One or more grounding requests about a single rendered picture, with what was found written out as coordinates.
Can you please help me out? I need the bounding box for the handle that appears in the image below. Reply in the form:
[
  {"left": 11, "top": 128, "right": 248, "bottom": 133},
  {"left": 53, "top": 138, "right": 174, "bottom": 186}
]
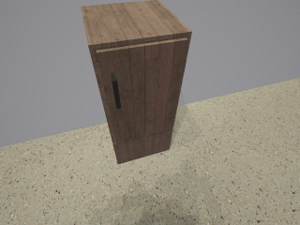
[{"left": 111, "top": 72, "right": 121, "bottom": 109}]

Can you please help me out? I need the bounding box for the cupboard door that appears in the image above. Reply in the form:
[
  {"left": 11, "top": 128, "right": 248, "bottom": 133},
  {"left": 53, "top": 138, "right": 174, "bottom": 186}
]
[{"left": 96, "top": 37, "right": 188, "bottom": 143}]

